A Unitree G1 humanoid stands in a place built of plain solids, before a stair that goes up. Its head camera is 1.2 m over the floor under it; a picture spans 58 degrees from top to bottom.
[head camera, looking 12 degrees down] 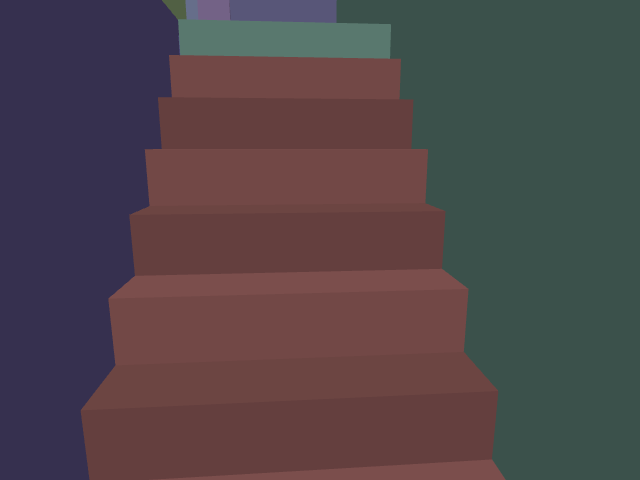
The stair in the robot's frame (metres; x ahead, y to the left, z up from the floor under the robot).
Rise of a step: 0.20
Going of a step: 0.22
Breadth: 1.02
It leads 5 degrees to the left of straight ahead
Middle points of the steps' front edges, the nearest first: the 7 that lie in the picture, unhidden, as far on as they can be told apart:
0.95 0.05 0.60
1.17 0.07 0.80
1.38 0.09 1.00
1.60 0.11 1.20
1.82 0.13 1.40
2.03 0.14 1.59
2.25 0.16 1.79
